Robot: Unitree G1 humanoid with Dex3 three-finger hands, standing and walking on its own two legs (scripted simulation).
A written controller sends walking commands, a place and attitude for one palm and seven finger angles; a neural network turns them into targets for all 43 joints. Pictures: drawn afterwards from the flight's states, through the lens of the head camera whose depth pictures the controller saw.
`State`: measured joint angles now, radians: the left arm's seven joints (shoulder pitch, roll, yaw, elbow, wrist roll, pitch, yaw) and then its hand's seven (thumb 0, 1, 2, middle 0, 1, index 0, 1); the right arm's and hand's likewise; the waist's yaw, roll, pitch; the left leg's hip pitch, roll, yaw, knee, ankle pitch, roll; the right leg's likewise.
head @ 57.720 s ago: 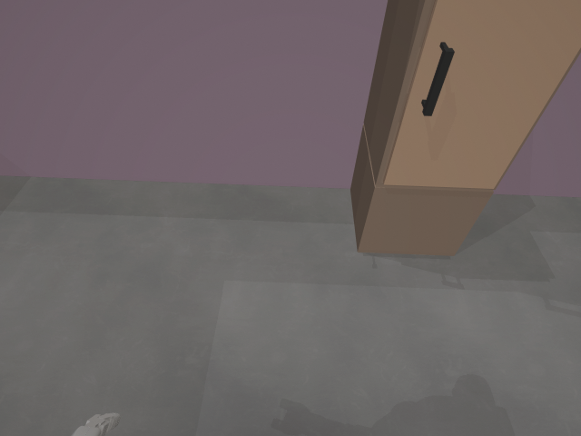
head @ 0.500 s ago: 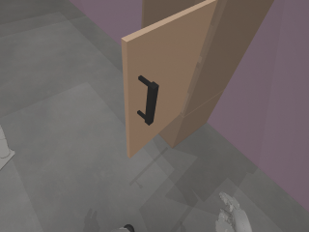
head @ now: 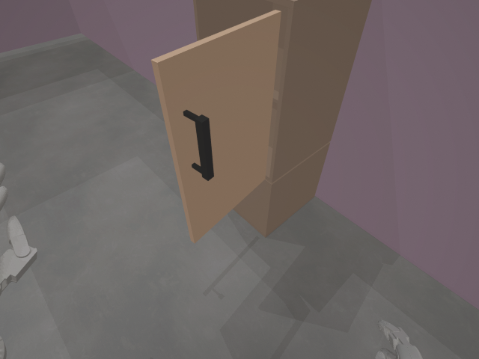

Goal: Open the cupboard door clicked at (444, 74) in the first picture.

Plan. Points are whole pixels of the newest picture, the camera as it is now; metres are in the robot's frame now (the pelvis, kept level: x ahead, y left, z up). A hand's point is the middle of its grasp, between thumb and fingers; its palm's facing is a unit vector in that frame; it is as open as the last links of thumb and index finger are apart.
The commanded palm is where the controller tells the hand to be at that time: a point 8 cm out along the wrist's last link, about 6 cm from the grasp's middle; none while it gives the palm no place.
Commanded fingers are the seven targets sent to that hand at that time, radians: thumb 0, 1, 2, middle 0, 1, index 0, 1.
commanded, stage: stop stepping back and stand still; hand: left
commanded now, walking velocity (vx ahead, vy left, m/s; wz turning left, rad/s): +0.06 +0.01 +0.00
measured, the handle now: (198, 146) +0.54 +0.12 +0.05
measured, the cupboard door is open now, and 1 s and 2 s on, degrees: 97 97 97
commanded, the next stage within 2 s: let the arm hang, fingers relaxed in 1.24 s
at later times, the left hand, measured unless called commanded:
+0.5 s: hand (8, 315) +0.14 +0.25 +0.16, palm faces +0.46 -0.79 -0.42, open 7.4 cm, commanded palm +0.07 +0.30 +0.19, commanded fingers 0.00 0.90 0.90 -0.20 -0.30 -0.20 -0.30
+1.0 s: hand out of the picture +0.13 +0.29 +0.16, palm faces +0.43 -0.79 -0.44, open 7.4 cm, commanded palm +0.06 +0.33 +0.19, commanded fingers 0.00 0.90 0.90 -0.20 -0.30 -0.20 -0.30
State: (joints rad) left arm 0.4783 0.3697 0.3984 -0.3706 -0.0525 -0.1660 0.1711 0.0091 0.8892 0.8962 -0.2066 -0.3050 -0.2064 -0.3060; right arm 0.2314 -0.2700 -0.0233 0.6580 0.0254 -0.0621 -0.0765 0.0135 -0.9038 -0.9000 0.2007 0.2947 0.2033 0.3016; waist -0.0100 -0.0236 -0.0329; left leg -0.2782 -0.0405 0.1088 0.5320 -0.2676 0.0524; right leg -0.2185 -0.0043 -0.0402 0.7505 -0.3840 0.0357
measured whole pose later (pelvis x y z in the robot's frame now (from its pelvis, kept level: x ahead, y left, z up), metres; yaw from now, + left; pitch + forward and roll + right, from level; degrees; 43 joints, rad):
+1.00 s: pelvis -0.07 +0.02 +0.01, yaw +1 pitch -2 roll -1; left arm 0.53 0.38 0.38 -0.47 -0.03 -0.19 0.15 0.01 0.89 0.90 -0.21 -0.31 -0.21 -0.31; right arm 0.23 -0.19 0.03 0.63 0.00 -0.12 -0.08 0.01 -0.90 -0.90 0.20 0.30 0.21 0.30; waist 0.02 -0.01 0.05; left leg -0.23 0.02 0.09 0.46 -0.20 0.03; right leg -0.23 -0.01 -0.07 0.43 -0.17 -0.01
